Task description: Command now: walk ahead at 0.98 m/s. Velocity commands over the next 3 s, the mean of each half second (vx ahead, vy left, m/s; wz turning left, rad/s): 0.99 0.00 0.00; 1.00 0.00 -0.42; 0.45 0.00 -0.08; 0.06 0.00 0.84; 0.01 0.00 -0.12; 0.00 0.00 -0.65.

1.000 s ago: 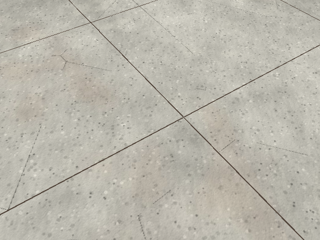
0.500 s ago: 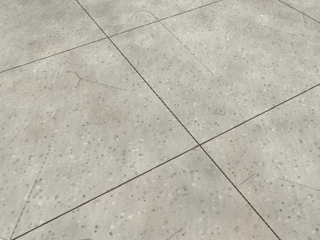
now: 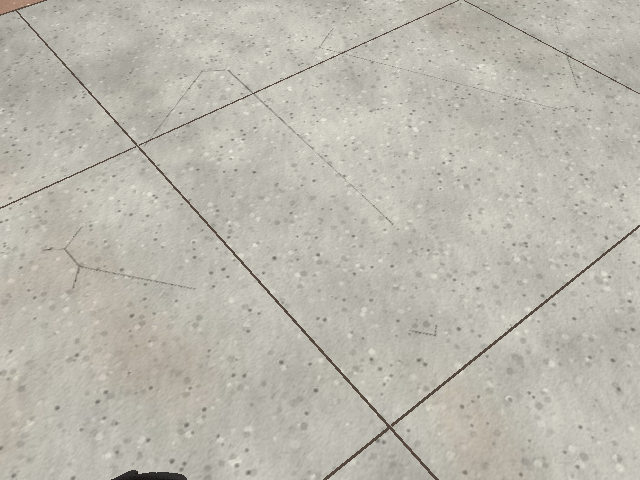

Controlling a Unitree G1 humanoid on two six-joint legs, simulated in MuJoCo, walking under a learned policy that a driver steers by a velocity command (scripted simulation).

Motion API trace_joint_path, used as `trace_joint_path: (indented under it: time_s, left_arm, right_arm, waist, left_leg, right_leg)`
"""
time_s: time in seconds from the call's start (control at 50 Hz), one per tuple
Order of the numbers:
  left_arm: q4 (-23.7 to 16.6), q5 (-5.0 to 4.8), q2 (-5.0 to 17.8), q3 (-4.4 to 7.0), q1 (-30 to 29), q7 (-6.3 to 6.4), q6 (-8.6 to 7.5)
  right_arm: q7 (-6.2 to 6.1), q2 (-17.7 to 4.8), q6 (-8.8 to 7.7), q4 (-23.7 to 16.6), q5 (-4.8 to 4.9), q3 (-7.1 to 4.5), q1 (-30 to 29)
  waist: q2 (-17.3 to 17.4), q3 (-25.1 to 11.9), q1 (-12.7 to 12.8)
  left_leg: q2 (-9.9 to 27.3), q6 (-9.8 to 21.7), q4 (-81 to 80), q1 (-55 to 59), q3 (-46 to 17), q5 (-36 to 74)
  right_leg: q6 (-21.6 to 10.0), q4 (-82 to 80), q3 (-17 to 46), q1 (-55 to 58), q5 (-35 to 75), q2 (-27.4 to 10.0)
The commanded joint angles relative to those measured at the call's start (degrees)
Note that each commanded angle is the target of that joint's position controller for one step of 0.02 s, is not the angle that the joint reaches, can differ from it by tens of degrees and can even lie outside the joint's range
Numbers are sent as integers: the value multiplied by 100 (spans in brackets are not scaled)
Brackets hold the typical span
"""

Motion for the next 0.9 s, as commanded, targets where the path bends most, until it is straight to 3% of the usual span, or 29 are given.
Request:
trace_joint_path:
  time_s: [0.02, 0.06, 0.08, 0.12, 0.14, 0.16, 0.18, 0.2, 0.22, 0.24, 0.28, 0.32, 0.4, 0.44, 0.48, 0.52, 0.54, 0.58, 0.6, 0.62, 0.64, 0.66, 0.68, 0.7, 0.72, 0.76, 0.8, 0.84, 0.9]
  left_arm:
    - [-456, -81, 190, -51, -715, -9, -57]
    - [-458, -57, 397, 7, -656, 63, -63]
    - [-409, -56, 521, 50, -371, 111, -59]
    - [100, -69, 925, 240, 1448, 259, -55]
    - [410, 15, 1176, 367, 2538, 361, -36]
    - [496, 179, 1652, 508, 3070, 442, -16]
    - [521, 164, 1596, 543, 2815, 315, -14]
    - [520, 68, 1181, 502, 2224, 242, -47]
    - [561, 27, 802, 417, 1948, 211, -108]
    - [624, 75, 546, 355, 1776, 204, -153]
    - [814, 22, 322, 240, 1813, 265, -232]
    - [953, -106, 423, 236, 2007, 273, -336]
    - [965, -175, 544, 219, 2311, 197, -442]
    - [1026, -249, 746, 239, 2563, 223, -505]
    - [1124, -237, 912, 236, 2826, 253, -496]
    - [1144, -166, 1110, 245, 2880, 311, -437]
    - [1162, -91, 1237, 265, 2884, 362, -371]
    - [1152, 54, 1474, 331, 2603, 488, -184]
    - [1081, 93, 1354, 320, 2413, 506, -146]
    - [854, -94, 146, 76, 3276, 362, -167]
    - [854, -357, 529, 115, 3298, 372, -269]
    - [629, -332, 792, 170, 2373, 435, -260]
    - [554, -270, 783, 163, 1973, 402, -255]
    - [576, -226, 642, 147, 1890, 352, -193]
    - [543, -109, 509, 129, 1986, 274, -81]
    - [480, -38, 259, 102, 1986, 154, 122]
    - [194, -43, 270, 98, 1391, 85, 233]
    - [-48, -108, 211, 51, 818, 51, 238]
    - [-315, -144, 212, -11, 140, -10, 174]
  right_arm:
    - [-79, -833, -151, -324, 29, -73, -101]
    - [-133, -1027, -99, -278, -35, -74, 16]
    - [-191, -1162, -37, -246, -108, -98, 19]
    - [-304, -1424, 141, -236, -265, -178, -219]
    - [-305, -1374, 175, -318, -273, -188, -499]
    - [-192, -597, 123, -556, -177, -37, -354]
    - [-82, -403, 1, -684, 164, -2, 154]
    - [-151, -803, -18, -856, 104, -57, -676]
    - [-133, -818, -34, -990, 63, -58, -1189]
    - [-99, -677, -2, -1017, -9, -28, -1345]
    - [46, -366, 183, -1083, -224, 48, -1230]
    - [137, -303, 290, -1285, -290, 86, -1641]
    - [216, -430, 253, -1846, -252, 176, -3058]
    - [275, -359, 211, -1992, -161, 253, -3496]
    - [242, -474, 211, -2060, -109, 246, -3736]
    - [172, -754, 207, -2035, -169, 160, -3627]
    - [120, -878, 214, -1971, -179, 106, -3331]
    - [-45, -1274, 238, -1397, -165, -98, -1378]
    - [-156, -1560, 274, -1089, -233, -236, -269]
    - [-204, -2119, 241, -1093, -476, -391, -153]
    - [-63, -1788, 268, -1125, -330, -400, -275]
    - [-40, -1436, 221, -1127, -309, -354, -978]
    - [-11, -1039, 149, -1108, -291, -269, -1281]
    - [-11, -839, 96, -1019, -325, -222, -1384]
    - [-34, -637, 57, -890, -291, -151, -1326]
    - [-32, -541, -33, -694, -140, -115, -1225]
    - [-6, -617, -110, -633, -60, -126, -1165]
    - [18, -614, -151, -616, -97, -109, -1115]
    - [-44, -678, -169, -538, -74, -59, -782]
  waist:
    - [249, 924, 206]
    - [441, 535, 287]
    - [667, 247, 477]
    - [918, -740, 1352]
    - [820, -1190, 1864]
    - [-354, -1741, 1597]
    - [-1444, -2300, 1041]
    - [-537, -1283, 980]
    - [38, -622, 883]
    - [449, -229, 633]
    - [208, 86, 191]
    - [72, 485, 115]
    - [152, 912, 365]
    - [49, 919, 506]
    - [-106, 878, 611]
    - [-260, 486, 482]
    - [-471, 183, 292]
    - [-654, -849, -692]
    - [-569, -1318, -1163]
    - [1295, -2074, -297]
    - [1310, -2737, -359]
    - [598, -1344, -185]
    - [26, -721, -83]
    - [-127, -282, 122]
    - [36, -113, 344]
    - [275, 119, 566]
    - [346, 476, 565]
    - [386, 662, 511]
    - [314, 793, 390]
  left_leg:
    - [1469, 339, -950, -1150, -389, 3907]
    - [1572, 217, -240, -94, -243, 6252]
    - [1669, 168, 382, 271, -225, 7292]
    - [1811, 176, 2730, 278, -194, 7748]
    - [1628, 220, 4386, -690, -122, 6547]
    - [896, 217, 6699, -2652, -133, 2387]
    - [102, 160, 8103, -4465, -909, -858]
    - [653, 336, 7916, -5071, -1048, -171]
    - [855, 343, 7551, -5017, -973, 250]
    - [1051, 325, 7186, -4765, -991, 344]
    - [1288, 162, 6712, -4337, -993, 341]
    - [1493, -21, 6326, -4688, -806, 444]
    - [1429, -145, 4183, -4522, -106, 2021]
    - [1211, -31, 3152, -3698, 167, 2839]
    - [1017, 102, 2588, -3670, 283, 3057]
    - [639, 241, 2318, -3505, 425, 2549]
    - [423, 297, 2330, -3194, 440, 2066]
    - [244, 479, 2263, -1354, 217, 1296]
    - [751, 613, 2460, -46, -256, 588]
    - [2720, 1159, 2415, 1909, -2977, -448]
    - [3127, 1384, 1039, 2203, -5262, -1679]
    - [2797, 1061, 716, 1126, -4123, -1608]
    - [2647, 879, 569, 114, -3292, -961]
    - [2438, 674, 402, -642, -2589, -340]
    - [2253, 477, 255, -1233, -2056, -77]
    - [1993, 154, -14, -1624, -1259, 226]
    - [1894, -132, -206, -1812, -534, 1095]
    - [1517, -383, -312, -1961, 329, 2202]
    - [1327, -581, -229, -1600, 1005, 4095]
  right_leg:
    - [-146, -1042, -392, 1305, 570, 394]
    - [-281, -1303, -622, 1540, 17, 844]
    - [-343, -1311, -632, 1830, -451, 1057]
    - [-544, -1457, -397, 3533, -1212, 1234]
    - [-700, -1478, -21, 4923, -1665, 817]
    - [-1021, -1319, 1931, 6456, -3247, -702]
    - [-1656, -2582, 5135, 7325, -4158, -1589]
    - [-1365, -2959, 4434, 6595, -4145, -1215]
    - [-1234, -3105, 3549, 5627, -3470, -1066]
    - [-1061, -3268, 2972, 4821, -2977, -840]
    - [-812, -3562, 2215, 3758, -2762, -455]
    - [-775, -3889, 1765, 3386, -2419, -288]
    - [-577, -4256, 646, 2977, -338, 314]
    - [-485, -4631, 516, 2961, 480, 186]
    - [-387, -4629, 385, 3914, 1596, 30]
    - [-294, -4005, 232, 4998, 3596, -125]
    - [-252, -3381, 203, 5354, 4552, -228]
    - [-202, -951, 136, 5252, 4911, -338]
    - [-209, 800, 114, 4278, 3647, -116]
    - [-87, 3396, 250, 1892, -1944, 739]
    - [-180, 4405, 943, 881, -3187, 1114]
    - [-260, 4197, 903, 363, -2384, 610]
    - [-275, 3740, 876, 522, -1996, 397]
    - [-281, 3467, 908, 768, -1891, 211]
    - [-246, 3262, 934, 1089, -1820, 93]
    - [-171, 3076, 878, 1087, -1723, -48]
    - [-85, 2813, 686, 643, -1351, -156]
    - [-92, 2111, 300, 600, -682, -3]
    - [-227, 857, -370, 727, 36, 301]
